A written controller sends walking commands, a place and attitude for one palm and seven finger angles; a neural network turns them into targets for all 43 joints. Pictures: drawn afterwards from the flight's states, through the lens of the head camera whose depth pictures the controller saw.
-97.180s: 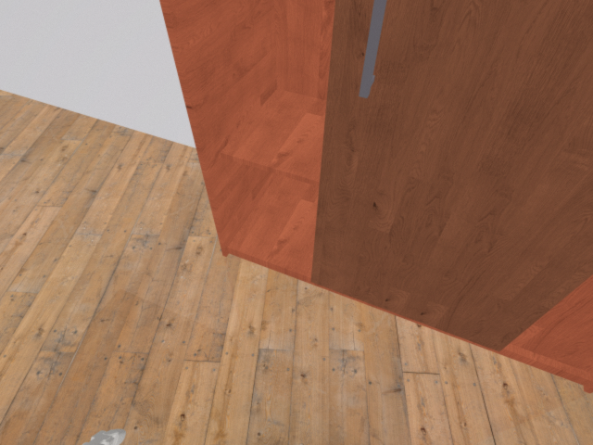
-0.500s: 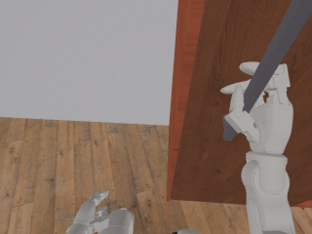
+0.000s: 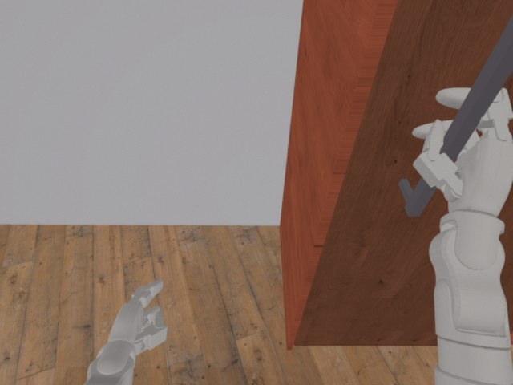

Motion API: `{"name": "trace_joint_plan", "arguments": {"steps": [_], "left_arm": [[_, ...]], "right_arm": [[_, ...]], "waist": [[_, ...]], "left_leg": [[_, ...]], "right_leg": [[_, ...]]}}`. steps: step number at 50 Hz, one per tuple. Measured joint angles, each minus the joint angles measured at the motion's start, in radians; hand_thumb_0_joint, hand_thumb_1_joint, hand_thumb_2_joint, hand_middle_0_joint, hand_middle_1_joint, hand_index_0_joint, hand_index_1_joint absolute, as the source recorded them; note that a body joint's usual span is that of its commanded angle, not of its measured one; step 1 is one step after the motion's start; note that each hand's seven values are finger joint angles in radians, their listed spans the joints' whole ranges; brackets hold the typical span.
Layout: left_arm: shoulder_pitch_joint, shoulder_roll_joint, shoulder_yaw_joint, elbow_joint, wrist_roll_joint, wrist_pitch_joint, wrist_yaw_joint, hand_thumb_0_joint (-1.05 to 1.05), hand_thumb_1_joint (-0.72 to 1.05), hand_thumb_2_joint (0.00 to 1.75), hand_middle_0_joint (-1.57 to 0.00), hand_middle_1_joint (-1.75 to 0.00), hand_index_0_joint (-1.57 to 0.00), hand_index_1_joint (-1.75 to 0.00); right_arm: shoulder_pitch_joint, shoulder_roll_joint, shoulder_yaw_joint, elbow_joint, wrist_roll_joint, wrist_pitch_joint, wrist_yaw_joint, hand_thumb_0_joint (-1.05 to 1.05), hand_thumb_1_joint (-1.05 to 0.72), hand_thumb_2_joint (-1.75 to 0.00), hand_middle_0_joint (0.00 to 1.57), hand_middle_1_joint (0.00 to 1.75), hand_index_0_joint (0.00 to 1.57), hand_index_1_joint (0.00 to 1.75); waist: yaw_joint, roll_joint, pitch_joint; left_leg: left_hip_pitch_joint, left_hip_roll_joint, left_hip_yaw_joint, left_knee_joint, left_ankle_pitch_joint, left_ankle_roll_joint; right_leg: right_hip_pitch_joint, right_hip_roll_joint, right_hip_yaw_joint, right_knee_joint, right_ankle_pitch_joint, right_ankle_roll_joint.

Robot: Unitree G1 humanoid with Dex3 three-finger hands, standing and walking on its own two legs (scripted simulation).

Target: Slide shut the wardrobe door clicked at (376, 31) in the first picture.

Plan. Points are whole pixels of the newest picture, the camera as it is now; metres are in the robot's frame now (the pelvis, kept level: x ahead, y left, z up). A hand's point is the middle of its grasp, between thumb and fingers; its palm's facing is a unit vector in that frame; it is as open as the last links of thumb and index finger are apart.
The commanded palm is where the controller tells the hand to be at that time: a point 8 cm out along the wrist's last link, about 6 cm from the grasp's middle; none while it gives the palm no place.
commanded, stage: step sideways, sliding the door along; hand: right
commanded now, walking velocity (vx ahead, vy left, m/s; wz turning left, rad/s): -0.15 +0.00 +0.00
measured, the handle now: (456, 113) +0.34 -0.24 +0.28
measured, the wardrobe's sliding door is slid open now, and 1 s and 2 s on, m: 0.00 0.00 0.00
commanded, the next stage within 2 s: stop walking and hold the door there in 0.48 s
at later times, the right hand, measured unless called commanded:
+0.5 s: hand (426, 157) +0.31 -0.20 +0.24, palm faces +0.34 +0.94 -0.02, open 6.0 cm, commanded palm +0.28 -0.16 +0.24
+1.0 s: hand (432, 159) +0.31 -0.21 +0.24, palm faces +0.26 +0.96 -0.15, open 5.9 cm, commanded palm +0.28 -0.25 +0.23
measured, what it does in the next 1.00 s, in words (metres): stands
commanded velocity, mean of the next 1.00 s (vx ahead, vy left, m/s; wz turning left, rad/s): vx -0.04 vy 0.04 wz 0.00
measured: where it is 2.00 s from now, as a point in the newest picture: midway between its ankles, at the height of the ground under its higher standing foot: outside the picture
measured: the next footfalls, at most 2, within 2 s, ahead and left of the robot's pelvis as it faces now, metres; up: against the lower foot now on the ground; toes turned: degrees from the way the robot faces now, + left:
none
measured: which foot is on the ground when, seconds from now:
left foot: down 0.00-1.00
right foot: down 0.00-1.00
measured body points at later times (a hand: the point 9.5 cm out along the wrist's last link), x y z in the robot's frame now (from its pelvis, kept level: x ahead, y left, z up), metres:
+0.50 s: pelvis +0.00 -0.04 +0.01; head +0.05 -0.04 +0.45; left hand +0.25 +0.12 -0.08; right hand +0.29 -0.25 +0.24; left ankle +0.00 +0.12 -0.72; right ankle +0.08 -0.18 -0.72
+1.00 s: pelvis +0.01 -0.04 +0.01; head -0.01 -0.03 +0.46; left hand +0.16 +0.23 -0.08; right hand +0.29 -0.26 +0.24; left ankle -0.01 +0.11 -0.72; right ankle +0.08 -0.18 -0.72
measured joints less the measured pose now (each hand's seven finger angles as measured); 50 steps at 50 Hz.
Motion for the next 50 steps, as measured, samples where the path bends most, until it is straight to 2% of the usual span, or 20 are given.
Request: {"name": "trace_joint_plan", "arguments": {"steps": [2,5,9,19,25,30,31,32,33,35,39,44,50], "left_arm": [[0.029,0.009,0.005,0.002,-0.001,-0.001,0.005,0.01,0.9,0.9,-0.2,-0.3,-0.2,-0.3],[0.063,0.013,0.001,0.012,-0.002,-0.013,0.008,0.01,0.91,0.9,-0.2,-0.3,-0.2,-0.3],[0.085,0.009,-0.007,0.025,0.001,-0.029,0.006,0.02,0.91,0.9,-0.2,-0.3,-0.2,-0.3],[0.04,-0.025,-0.031,-0.002,0.011,-0.059,-0.014,0.02,0.91,0.9,-0.2,-0.3,-0.2,-0.3],[-0.008,-0.044,-0.042,-0.024,0.017,-0.062,-0.027,0.02,0.9,0.9,-0.2,-0.3,-0.2,-0.3],[-0.025,-0.067,-0.049,-0.03,0.02,-0.043,-0.039,0.02,0.9,0.9,-0.2,-0.3,-0.2,-0.3],[-0.037,-0.073,-0.059,-0.017,0.022,-0.036,-0.038,0.01,0.9,0.9,-0.2,-0.3,-0.2,-0.3],[-0.05,-0.078,-0.069,-0.007,0.026,-0.02,-0.032,0.01,0.9,0.9,-0.2,-0.3,-0.2,-0.3],[-0.054,-0.081,-0.075,-0.005,0.026,-0.004,-0.026,0.01,0.9,0.9,-0.2,-0.3,-0.21,-0.3],[-0.041,-0.075,-0.075,-0.006,0.021,0.011,-0.01,0.01,0.9,0.9,-0.2,-0.3,-0.21,-0.3],[0.018,-0.029,-0.061,0.006,0.013,0.03,0.018,0.01,0.9,0.9,-0.2,-0.3,-0.21,-0.3],[0.084,0.033,-0.032,0.035,0.009,0.047,0.051,0.01,0.9,0.9,-0.2,-0.3,-0.2,-0.3],[0.131,0.066,-0.006,0.053,0.009,0.042,0.077,0.02,0.91,0.9,-0.2,-0.3,-0.2,-0.3]], "right_arm": [[0.011,0.01,0.001,0.001,-0.002,-0.01,-0.001,0.0,-0.77,-0.86,0.49,1.42,0.28,1.32],[0.038,0.026,0.002,-0.029,-0.013,-0.019,-0.007,-0.01,-0.78,-0.86,0.49,1.43,0.27,1.32],[0.074,0.048,0.013,-0.09,-0.026,-0.018,-0.014,-0.01,-0.78,-0.86,0.49,1.43,0.27,1.31],[0.08,0.117,0.074,-0.164,-0.064,-0.019,-0.023,0.0,-0.79,-0.83,0.47,1.42,0.26,1.29],[0.017,0.128,0.121,-0.14,-0.066,-0.015,-0.014,0.01,-0.8,-0.81,0.46,1.41,0.26,1.27],[-0.023,0.108,0.136,-0.101,-0.051,-0.022,-0.008,0.01,-0.8,-0.82,0.46,1.41,0.25,1.27],[-0.016,0.078,0.115,-0.08,-0.041,-0.054,0.01,0.0,-0.79,-0.82,0.46,1.41,0.25,1.27],[0.006,0.028,0.087,-0.064,-0.018,-0.092,0.031,0.0,-0.78,-0.81,0.47,1.41,0.24,1.28],[0.031,-0.017,0.063,-0.06,-0.002,-0.11,0.044,-0.01,-0.76,-0.81,0.48,1.42,0.24,1.29],[0.073,-0.071,0.034,-0.059,0.018,-0.12,0.053,-0.03,-0.75,-0.81,0.5,1.43,0.25,1.31],[0.127,-0.071,0.001,-0.04,0.038,-0.128,0.057,-0.02,-0.74,-0.81,0.5,1.43,0.27,1.35],[0.183,-0.056,-0.022,-0.024,0.042,-0.138,0.056,-0.02,-0.75,-0.82,0.49,1.42,0.26,1.37],[0.224,-0.063,-0.028,-0.01,0.033,-0.154,0.059,-0.02,-0.75,-0.8,0.48,1.41,0.26,1.36]], "waist": [[-0.005,-0.011,0.001],[-0.011,-0.019,0.004],[-0.02,-0.016,0.019],[-0.048,-0.025,0.059],[-0.061,-0.014,0.082],[-0.062,-0.001,0.086],[-0.053,0.002,0.078],[-0.033,-0.002,0.065],[-0.012,-0.013,0.053],[0.017,-0.03,0.036],[0.051,-0.041,-0.003],[0.088,-0.038,-0.049],[0.114,-0.032,-0.08]], "left_leg": [[0.019,-0.001,0.008,-0.011,-0.005,0.001],[0.034,-0.001,0.013,-0.032,-0.003,0.004],[0.042,0.017,0.002,-0.037,-0.008,-0.007],[0.029,0.048,-0.031,-0.065,0.025,-0.038],[-0.009,0.055,-0.081,-0.019,0.028,-0.002],[-0.013,0.024,-0.091,-0.013,0.021,0.017],[-0.014,0.017,-0.094,-0.026,0.022,0.017],[-0.011,0.012,-0.098,-0.048,0.02,-0.003],[-0.01,0.002,-0.098,-0.065,0.03,-0.023],[-0.007,-0.011,-0.1,-0.079,0.046,-0.029],[0.007,-0.016,-0.108,-0.083,0.04,-0.022],[0.029,-0.013,-0.12,-0.095,0.037,-0.026],[0.048,-0.007,-0.137,-0.115,0.044,-0.034]], "right_leg": [[0.011,-0.001,0.007,0.0,-0.015,0.014],[0.016,0.002,0.01,-0.005,-0.02,-0.003],[0.033,0.016,-0.004,-0.025,-0.018,0.004],[0.027,0.044,-0.041,-0.042,-0.004,-0.03],[0.01,0.071,-0.043,-0.045,0.016,-0.048],[0.006,0.081,-0.027,-0.069,0.039,-0.046],[0.003,0.08,-0.028,-0.075,0.044,-0.043],[-0.005,0.073,-0.029,-0.074,0.044,-0.04],[-0.012,0.062,-0.028,-0.069,0.042,-0.036],[-0.016,0.049,-0.027,-0.062,0.035,-0.032],[-0.002,0.043,-0.036,-0.057,0.022,-0.032],[0.02,0.043,-0.049,-0.06,0.01,-0.037],[0.041,0.045,-0.068,-0.072,0.008,-0.045]]}}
